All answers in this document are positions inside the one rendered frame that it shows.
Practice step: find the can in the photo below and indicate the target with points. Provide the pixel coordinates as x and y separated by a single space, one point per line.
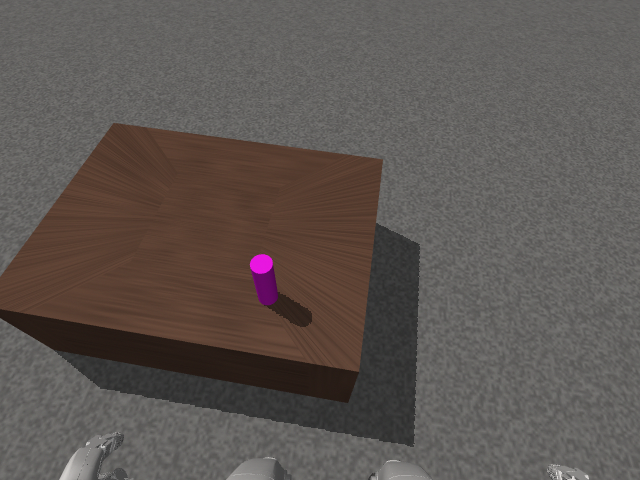
264 279

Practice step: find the left robot hand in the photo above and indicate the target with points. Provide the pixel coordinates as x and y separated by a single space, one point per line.
85 464

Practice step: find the right robot hand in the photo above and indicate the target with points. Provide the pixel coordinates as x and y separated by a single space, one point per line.
559 472

